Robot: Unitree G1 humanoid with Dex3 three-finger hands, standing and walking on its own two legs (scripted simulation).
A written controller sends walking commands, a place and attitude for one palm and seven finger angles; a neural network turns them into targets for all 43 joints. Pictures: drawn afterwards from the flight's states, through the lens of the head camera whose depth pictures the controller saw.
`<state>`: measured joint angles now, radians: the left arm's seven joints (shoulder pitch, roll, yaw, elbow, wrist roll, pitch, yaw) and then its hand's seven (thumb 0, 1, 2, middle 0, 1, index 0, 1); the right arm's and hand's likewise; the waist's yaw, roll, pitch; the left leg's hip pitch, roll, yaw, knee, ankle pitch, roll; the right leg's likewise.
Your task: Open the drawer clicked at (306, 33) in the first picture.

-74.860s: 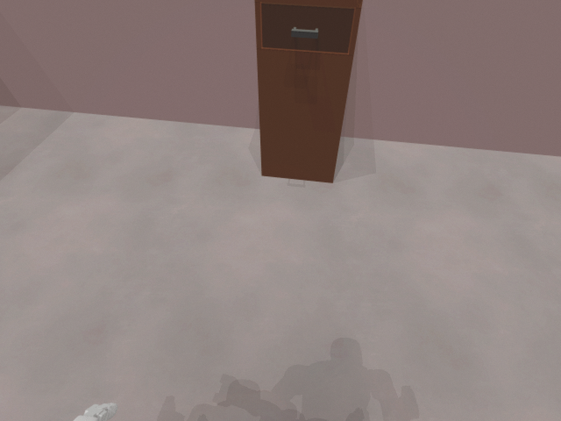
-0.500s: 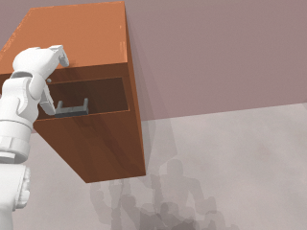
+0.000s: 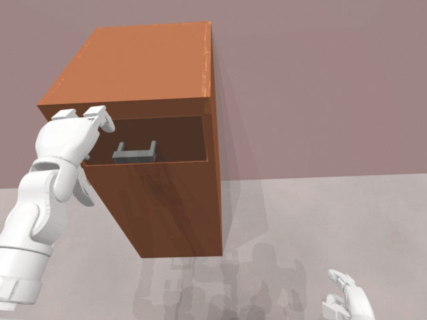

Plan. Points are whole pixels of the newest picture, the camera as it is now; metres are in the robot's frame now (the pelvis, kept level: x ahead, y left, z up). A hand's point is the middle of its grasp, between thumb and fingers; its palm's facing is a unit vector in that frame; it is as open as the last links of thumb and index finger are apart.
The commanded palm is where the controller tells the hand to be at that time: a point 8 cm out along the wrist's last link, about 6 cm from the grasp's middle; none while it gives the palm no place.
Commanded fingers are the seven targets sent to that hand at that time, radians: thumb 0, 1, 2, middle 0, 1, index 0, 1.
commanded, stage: draw the hand back to the body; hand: left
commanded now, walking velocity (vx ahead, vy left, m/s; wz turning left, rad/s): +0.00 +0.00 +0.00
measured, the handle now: (136, 150) +0.49 +0.27 +0.01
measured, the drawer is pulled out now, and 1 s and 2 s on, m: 0.00 0.00 0.00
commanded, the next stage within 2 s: step back with the hand held close in 1.10 s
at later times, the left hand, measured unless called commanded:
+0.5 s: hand (81, 182) +0.25 +0.21 +0.20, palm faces +0.40 -0.87 -0.29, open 12.2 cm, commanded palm +0.19 +0.25 +0.20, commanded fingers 0.00 0.23 0.62 -0.25 -0.73 -0.25 -0.73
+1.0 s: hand (71, 252) +0.16 +0.19 +0.18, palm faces +0.42 -0.83 -0.36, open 8.0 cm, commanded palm +0.11 +0.23 +0.20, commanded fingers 0.00 0.90 0.90 -0.20 -0.30 -0.20 -0.30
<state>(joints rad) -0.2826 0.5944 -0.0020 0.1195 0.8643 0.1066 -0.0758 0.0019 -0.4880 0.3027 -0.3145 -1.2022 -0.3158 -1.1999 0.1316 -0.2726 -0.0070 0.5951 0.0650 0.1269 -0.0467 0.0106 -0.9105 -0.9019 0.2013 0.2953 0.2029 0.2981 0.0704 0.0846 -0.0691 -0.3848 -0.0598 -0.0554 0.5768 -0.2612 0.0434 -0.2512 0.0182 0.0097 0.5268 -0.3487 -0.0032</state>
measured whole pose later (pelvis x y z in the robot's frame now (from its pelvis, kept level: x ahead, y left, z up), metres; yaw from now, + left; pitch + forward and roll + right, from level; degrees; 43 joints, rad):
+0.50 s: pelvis +0.00 -0.03 +0.01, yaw -1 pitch -4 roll +0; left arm 0.16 0.35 0.31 -0.25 -0.10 -0.05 0.08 0.00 -0.09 0.48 -0.28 -0.94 -0.27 -0.94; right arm 0.20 -0.23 0.06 0.63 0.02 -0.05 -0.08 0.01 -0.91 -0.90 0.21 0.30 0.21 0.30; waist 0.04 0.06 0.02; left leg -0.14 -0.02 -0.06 0.40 -0.19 0.00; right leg -0.02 0.05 0.01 0.36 -0.27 -0.04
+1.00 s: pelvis -0.01 -0.05 +0.01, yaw +1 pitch -6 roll +0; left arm 0.50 0.32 0.29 -0.47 -0.09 -0.10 0.08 0.01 0.75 0.84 -0.22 -0.40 -0.22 -0.39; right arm 0.16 -0.21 0.02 0.64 0.01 -0.10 -0.11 0.01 -0.91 -0.90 0.20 0.30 0.20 0.30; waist 0.08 0.08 0.02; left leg -0.13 0.00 -0.10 0.41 -0.19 -0.02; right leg 0.01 0.08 -0.02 0.35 -0.26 -0.07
